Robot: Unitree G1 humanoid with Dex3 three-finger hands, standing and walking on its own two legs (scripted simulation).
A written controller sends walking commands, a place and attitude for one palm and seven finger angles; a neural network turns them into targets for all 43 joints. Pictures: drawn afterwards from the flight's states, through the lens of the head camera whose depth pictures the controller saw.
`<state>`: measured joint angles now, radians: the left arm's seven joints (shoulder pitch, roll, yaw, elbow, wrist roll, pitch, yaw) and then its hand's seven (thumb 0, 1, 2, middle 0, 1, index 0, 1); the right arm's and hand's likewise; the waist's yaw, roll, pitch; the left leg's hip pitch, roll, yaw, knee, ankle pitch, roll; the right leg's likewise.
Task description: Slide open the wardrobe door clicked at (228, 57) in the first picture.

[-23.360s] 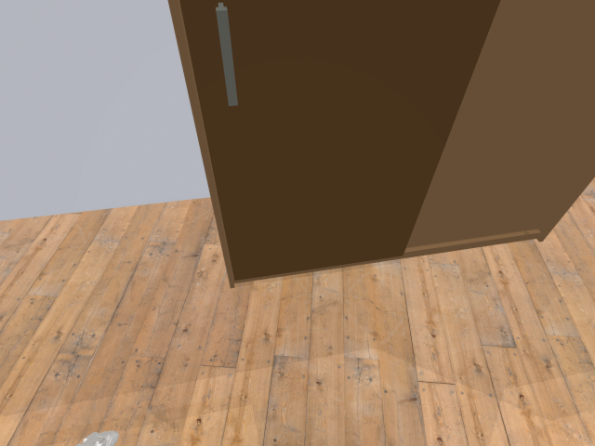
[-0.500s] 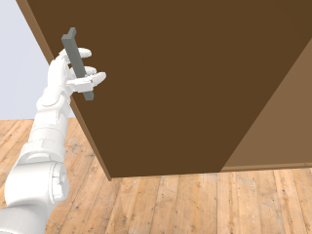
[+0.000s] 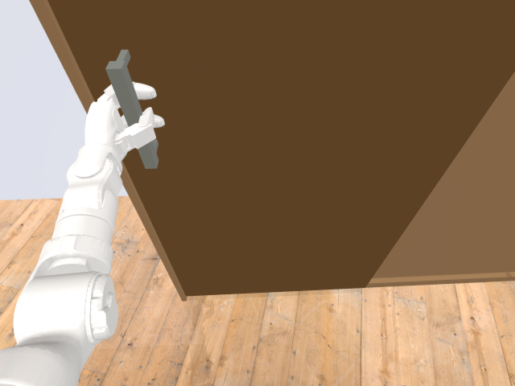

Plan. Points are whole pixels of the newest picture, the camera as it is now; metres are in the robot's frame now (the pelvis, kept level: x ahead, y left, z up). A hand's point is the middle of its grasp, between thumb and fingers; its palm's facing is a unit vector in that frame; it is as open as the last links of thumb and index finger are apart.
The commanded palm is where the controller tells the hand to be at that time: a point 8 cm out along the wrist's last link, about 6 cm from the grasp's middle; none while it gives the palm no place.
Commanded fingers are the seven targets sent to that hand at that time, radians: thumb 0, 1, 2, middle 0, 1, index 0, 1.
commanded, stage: grip the handle and tug to test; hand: left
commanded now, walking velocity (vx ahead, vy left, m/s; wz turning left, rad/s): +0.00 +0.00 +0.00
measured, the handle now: (139, 114) +0.50 +0.20 +0.16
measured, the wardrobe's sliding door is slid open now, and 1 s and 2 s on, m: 0.00 0.01 0.18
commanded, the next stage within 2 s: tug the door sideways, standing still in 0.46 s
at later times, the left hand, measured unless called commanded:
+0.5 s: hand (147, 131) +0.45 +0.17 +0.17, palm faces +0.06 -1.00 +0.01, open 5.6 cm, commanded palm +0.40 +0.22 +0.16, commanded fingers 0.00 0.90 0.90 -0.45 -1.40 -0.45 -1.40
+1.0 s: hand (153, 130) +0.45 +0.16 +0.17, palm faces +0.11 -0.99 -0.01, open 5.7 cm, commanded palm +0.43 +0.16 +0.16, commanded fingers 0.00 0.90 0.90 -0.45 -1.40 -0.45 -1.40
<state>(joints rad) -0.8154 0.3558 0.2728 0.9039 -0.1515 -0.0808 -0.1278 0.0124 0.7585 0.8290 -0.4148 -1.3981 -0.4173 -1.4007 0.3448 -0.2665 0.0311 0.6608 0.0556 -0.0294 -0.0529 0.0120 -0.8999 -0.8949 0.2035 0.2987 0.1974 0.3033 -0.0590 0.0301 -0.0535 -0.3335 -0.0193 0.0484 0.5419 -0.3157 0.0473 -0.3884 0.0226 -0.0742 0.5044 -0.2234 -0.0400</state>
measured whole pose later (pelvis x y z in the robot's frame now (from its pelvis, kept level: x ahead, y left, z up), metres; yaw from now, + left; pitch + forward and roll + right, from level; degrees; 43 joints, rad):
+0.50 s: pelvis +0.03 +0.00 +0.00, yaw -2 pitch +5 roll -1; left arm -0.55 0.32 0.30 0.53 -0.19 0.05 -0.12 0.02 0.77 0.78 -0.33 -1.40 -0.32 -1.40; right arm 0.32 -0.26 0.01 0.61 0.07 0.01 -0.04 0.01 -0.90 -0.90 0.20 0.30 0.20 0.30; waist -0.05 0.04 -0.07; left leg -0.24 -0.01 0.08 0.48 -0.32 0.04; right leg -0.31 0.04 -0.03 0.45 -0.23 -0.04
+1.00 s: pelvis +0.01 +0.01 +0.00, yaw +3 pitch +5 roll -1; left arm -0.76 0.23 0.14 0.68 -0.17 0.08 0.01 0.03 0.75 0.82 -0.33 -1.39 -0.33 -1.40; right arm 0.27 -0.23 0.02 0.69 0.05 -0.01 -0.05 0.01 -0.90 -0.90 0.20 0.30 0.20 0.30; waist 0.01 0.04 -0.05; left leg -0.29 -0.05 -0.02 0.52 -0.32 0.05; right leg -0.33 0.00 -0.11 0.49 -0.25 -0.03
